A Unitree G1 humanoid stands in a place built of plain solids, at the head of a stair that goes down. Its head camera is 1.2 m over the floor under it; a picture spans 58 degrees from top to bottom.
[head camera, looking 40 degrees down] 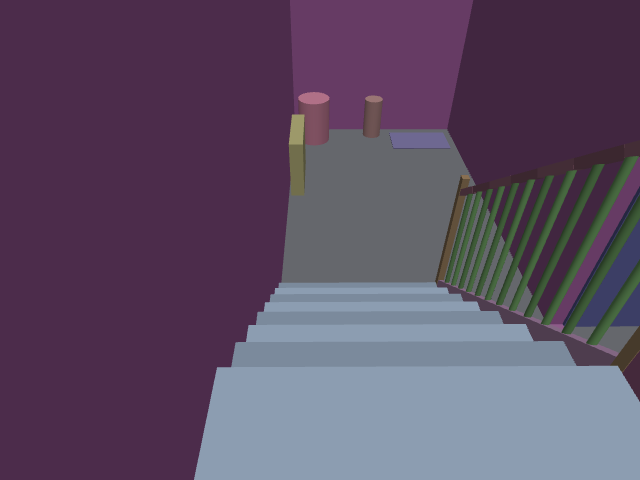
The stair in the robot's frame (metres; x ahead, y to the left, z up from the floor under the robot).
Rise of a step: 0.19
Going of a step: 0.24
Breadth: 1.28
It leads straight ahead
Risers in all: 8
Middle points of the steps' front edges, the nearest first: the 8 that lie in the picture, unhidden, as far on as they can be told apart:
0.80 -0.31 0.00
1.04 -0.31 -0.19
1.28 -0.31 -0.38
1.52 -0.31 -0.57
1.76 -0.31 -0.76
2.00 -0.31 -0.95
2.24 -0.31 -1.15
2.48 -0.31 -1.34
